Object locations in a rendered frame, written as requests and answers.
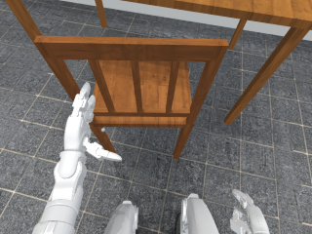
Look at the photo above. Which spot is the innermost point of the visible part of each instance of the robot left hand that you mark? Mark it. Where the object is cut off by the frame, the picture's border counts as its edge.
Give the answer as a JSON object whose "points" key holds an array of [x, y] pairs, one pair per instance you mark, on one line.
{"points": [[77, 127]]}

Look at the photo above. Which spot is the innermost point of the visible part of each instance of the robot right hand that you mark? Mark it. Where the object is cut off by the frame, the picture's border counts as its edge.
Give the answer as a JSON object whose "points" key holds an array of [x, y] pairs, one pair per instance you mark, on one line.
{"points": [[249, 221]]}

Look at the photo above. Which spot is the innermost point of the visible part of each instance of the chair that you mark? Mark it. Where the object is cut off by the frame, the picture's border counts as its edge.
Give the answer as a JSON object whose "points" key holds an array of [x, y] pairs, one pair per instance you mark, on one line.
{"points": [[140, 82]]}

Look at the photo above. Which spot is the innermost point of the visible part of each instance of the table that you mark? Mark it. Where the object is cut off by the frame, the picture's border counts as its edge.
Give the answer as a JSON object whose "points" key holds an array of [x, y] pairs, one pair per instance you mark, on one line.
{"points": [[296, 14]]}

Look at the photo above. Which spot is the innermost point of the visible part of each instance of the robot left forearm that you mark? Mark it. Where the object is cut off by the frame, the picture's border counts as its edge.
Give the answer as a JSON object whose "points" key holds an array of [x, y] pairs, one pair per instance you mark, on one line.
{"points": [[64, 203]]}

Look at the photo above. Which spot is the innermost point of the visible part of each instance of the robot right thigh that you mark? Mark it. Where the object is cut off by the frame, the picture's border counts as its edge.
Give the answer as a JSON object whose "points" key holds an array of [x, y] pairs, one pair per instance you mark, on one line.
{"points": [[196, 213]]}

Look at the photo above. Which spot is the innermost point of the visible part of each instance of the robot right shin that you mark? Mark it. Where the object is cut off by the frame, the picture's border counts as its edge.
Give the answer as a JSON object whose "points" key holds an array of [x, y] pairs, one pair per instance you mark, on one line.
{"points": [[184, 227]]}

